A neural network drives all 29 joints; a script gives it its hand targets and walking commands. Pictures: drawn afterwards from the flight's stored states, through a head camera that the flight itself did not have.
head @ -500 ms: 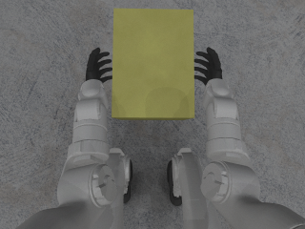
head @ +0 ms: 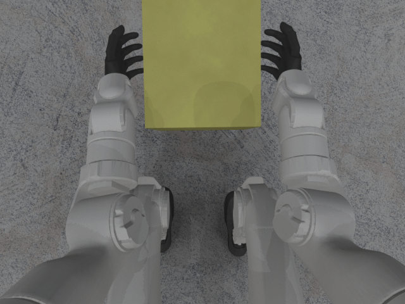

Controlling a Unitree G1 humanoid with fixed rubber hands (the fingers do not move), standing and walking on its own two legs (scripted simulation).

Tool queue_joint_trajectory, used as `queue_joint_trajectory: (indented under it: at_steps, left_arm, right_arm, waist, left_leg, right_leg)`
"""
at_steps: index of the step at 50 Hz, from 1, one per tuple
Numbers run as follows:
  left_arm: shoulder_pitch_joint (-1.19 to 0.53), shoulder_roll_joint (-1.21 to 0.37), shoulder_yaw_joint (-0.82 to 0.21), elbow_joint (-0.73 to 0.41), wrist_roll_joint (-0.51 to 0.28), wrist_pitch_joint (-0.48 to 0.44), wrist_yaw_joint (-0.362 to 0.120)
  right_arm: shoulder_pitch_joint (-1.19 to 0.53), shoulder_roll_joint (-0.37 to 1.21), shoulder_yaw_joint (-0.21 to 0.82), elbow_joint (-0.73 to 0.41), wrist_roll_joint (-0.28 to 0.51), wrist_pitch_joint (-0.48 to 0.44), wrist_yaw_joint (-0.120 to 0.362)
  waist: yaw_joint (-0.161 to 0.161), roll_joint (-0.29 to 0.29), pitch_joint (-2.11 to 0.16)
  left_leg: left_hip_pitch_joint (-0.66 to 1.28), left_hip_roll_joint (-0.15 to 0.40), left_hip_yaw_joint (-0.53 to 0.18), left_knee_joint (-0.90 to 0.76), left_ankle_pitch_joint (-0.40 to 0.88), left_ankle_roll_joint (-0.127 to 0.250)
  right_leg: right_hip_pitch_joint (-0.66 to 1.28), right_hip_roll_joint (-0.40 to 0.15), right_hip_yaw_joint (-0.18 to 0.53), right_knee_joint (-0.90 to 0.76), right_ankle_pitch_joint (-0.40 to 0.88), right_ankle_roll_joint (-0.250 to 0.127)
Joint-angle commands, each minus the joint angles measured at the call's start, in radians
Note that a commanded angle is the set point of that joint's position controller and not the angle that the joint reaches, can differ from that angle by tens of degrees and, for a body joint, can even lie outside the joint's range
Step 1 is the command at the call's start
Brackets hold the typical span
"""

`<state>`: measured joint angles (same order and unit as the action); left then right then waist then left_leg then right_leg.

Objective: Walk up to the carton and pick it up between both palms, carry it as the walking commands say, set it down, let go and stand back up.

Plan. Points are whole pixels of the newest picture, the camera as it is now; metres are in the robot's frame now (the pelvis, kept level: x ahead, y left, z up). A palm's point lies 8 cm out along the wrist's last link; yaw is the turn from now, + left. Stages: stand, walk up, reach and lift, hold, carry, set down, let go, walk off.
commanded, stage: set down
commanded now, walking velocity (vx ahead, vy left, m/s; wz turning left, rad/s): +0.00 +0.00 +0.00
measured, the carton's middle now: (201, 61) +0.56 +0.00 -0.18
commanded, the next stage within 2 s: none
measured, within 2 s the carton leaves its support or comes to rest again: rests again in 1.60 s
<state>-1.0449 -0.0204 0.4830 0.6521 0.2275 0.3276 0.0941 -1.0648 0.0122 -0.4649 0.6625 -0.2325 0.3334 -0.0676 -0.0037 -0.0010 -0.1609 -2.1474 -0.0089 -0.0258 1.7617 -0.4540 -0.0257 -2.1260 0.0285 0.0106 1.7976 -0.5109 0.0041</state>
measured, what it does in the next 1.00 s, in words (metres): lowers itself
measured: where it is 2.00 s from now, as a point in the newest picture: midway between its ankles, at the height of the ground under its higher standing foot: (199, 232)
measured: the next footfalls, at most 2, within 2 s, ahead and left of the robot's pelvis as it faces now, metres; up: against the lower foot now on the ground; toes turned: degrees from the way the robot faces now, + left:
none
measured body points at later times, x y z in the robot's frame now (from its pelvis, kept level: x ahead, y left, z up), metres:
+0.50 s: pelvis -0.01 +0.00 -0.05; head +0.33 +0.00 +0.24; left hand +0.53 +0.15 -0.19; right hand +0.53 -0.15 -0.19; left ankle +0.12 +0.13 -0.44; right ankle +0.10 -0.12 -0.44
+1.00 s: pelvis +0.00 +0.00 -0.10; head +0.37 -0.01 +0.15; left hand +0.56 +0.15 -0.27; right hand +0.55 -0.16 -0.28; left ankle +0.12 +0.13 -0.44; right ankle +0.10 -0.12 -0.44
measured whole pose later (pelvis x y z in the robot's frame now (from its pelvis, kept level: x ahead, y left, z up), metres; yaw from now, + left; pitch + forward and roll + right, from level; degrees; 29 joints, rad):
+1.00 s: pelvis +0.00 +0.00 -0.10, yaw +0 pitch +43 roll +1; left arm -1.42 0.19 0.34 0.94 0.04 0.22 0.10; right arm -1.38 -0.24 -0.26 0.93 -0.02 0.23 -0.08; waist 0.01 0.03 0.23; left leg -2.35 -0.03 -0.03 2.12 -0.52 -0.04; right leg -2.32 0.03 0.01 2.16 -0.59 0.01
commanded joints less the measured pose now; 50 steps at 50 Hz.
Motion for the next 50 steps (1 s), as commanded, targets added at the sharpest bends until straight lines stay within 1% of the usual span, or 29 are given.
queue_joint_trajectory:
  at_steps: [1, 16, 34, 37, 39, 43, 50]
  left_arm:
    - [-0.649, -0.915, -0.524, 0.037, -0.151, -0.023, -0.287]
    - [-0.734, -0.842, -0.528, 0.035, -0.184, -0.042, -0.276]
    - [-0.840, -0.721, -0.547, 0.066, -0.256, -0.093, -0.251]
    - [-0.834, -0.728, -0.534, 0.105, -0.268, -0.102, -0.249]
    - [-0.824, -0.724, -0.516, 0.142, -0.267, -0.104, -0.251]
    - [-0.816, -0.706, -0.491, 0.192, -0.267, -0.113, -0.254]
    - [-0.826, -0.677, -0.489, 0.229, -0.300, -0.138, -0.252]
  right_arm:
    - [-0.596, 0.932, 0.514, 0.069, 0.157, -0.015, 0.291]
    - [-0.682, 0.843, 0.519, 0.079, 0.198, -0.039, 0.285]
    - [-0.813, 0.695, 0.547, 0.105, 0.272, -0.098, 0.256]
    - [-0.842, 0.669, 0.543, 0.109, 0.276, -0.111, 0.252]
    - [-0.851, 0.650, 0.538, 0.115, 0.274, -0.119, 0.251]
    - [-0.871, 0.624, 0.535, 0.122, 0.278, -0.132, 0.250]
    - [-0.912, 0.599, 0.562, 0.121, 0.320, -0.159, 0.242]
  waist:
    - [0.002, -0.002, -1.027]
    - [0.005, 0.000, -1.008]
    - [0.011, -0.006, -0.936]
    - [-0.002, -0.011, -0.899]
    - [-0.004, -0.018, -0.863]
    - [-0.001, -0.030, -0.812]
    - [0.009, -0.048, -0.799]
  left_leg:
    - [0.597, -0.148, 0.096, -0.099, 0.191, 0.011]
    - [0.539, -0.136, 0.102, 0.008, 0.209, 0.012]
    - [0.513, -0.119, 0.107, 0.154, 0.233, 0.009]
    - [0.507, -0.119, 0.104, 0.177, 0.236, 0.009]
    - [0.484, -0.120, 0.102, 0.191, 0.232, 0.011]
    - [0.455, -0.120, 0.101, 0.220, 0.233, 0.014]
    - [0.438, -0.115, 0.100, 0.274, 0.283, 0.015]
  right_leg:
    - [0.505, 0.135, -0.068, -0.161, 0.212, 0.014]
    - [0.420, 0.124, -0.079, -0.052, 0.216, 0.008]
    - [0.403, 0.104, -0.076, 0.090, 0.238, 0.002]
    - [0.390, 0.101, -0.078, 0.109, 0.237, 0.001]
    - [0.385, 0.099, -0.077, 0.121, 0.237, 0.000]
    - [0.379, 0.095, -0.074, 0.149, 0.244, 0.000]
    - [0.420, 0.088, -0.062, 0.201, 0.314, 0.005]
